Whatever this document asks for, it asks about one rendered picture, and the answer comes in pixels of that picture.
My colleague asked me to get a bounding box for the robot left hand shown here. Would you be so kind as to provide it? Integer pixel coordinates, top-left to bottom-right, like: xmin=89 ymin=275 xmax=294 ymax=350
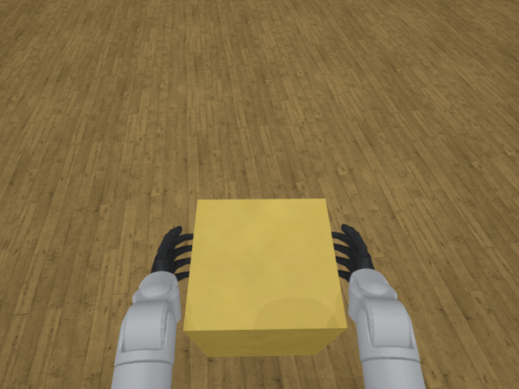
xmin=150 ymin=226 xmax=194 ymax=281

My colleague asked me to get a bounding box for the robot right hand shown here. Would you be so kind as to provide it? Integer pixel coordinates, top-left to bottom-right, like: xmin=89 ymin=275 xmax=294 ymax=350
xmin=331 ymin=224 xmax=375 ymax=282

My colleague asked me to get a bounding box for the carton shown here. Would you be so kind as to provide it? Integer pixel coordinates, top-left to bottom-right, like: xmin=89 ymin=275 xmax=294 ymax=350
xmin=183 ymin=199 xmax=347 ymax=357

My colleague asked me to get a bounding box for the robot right forearm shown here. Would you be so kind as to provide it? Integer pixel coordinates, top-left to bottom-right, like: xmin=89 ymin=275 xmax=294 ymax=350
xmin=348 ymin=268 xmax=426 ymax=389

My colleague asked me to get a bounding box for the robot left forearm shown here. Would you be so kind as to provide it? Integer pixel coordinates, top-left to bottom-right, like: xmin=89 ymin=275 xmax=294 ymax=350
xmin=111 ymin=271 xmax=182 ymax=389

